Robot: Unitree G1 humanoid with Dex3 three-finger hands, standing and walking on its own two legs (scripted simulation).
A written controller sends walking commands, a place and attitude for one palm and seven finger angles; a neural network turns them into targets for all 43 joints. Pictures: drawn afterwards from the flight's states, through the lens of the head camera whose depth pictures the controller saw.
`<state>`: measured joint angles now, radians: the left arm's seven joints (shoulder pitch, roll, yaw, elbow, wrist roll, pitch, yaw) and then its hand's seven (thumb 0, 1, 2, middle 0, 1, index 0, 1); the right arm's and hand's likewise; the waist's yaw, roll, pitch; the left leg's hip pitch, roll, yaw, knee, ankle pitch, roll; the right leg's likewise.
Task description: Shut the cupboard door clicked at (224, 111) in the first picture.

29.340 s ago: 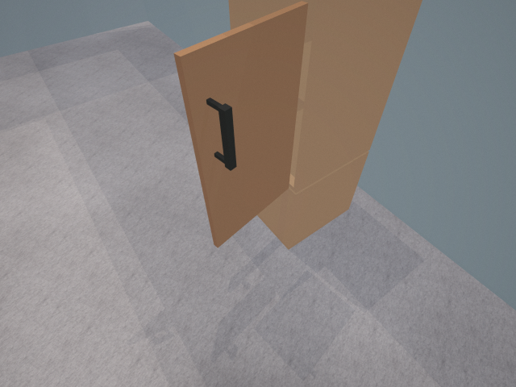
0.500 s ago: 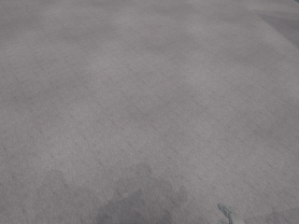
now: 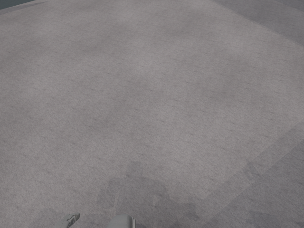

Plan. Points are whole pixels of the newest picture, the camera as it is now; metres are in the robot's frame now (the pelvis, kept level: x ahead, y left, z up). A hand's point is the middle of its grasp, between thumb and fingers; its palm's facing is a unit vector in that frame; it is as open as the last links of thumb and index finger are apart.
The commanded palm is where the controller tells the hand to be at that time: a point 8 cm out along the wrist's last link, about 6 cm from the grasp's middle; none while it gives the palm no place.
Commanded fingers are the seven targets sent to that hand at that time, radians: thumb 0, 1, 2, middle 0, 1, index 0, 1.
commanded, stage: turn to face it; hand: left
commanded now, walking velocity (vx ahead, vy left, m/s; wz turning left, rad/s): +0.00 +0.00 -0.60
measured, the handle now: out of the picture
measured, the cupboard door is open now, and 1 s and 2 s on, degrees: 62 62 62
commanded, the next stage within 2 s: none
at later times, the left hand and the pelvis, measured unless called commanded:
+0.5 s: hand (88, 212) +0.18 +0.21 -0.15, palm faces -0.27 -0.94 -0.21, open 7.4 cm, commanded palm none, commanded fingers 0.00 0.90 0.90 -0.20 -0.30 -0.20 -0.30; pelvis +0.02 +0.04 +0.01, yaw -18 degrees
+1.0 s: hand (110, 210) +0.18 +0.15 -0.16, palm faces -0.52 -0.82 -0.22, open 7.4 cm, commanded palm none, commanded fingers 0.00 0.90 0.90 -0.20 -0.30 -0.20 -0.30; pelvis +0.02 +0.02 +0.00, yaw -35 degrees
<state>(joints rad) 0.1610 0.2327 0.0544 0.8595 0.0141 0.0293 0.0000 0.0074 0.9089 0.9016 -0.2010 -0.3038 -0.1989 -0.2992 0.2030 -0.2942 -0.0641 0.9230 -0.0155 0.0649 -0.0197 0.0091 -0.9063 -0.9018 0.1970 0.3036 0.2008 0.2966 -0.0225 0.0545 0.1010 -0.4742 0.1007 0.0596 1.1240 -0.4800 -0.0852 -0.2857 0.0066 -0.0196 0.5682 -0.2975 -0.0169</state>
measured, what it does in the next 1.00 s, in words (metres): steps on the spot, turning right: left foot, then right foot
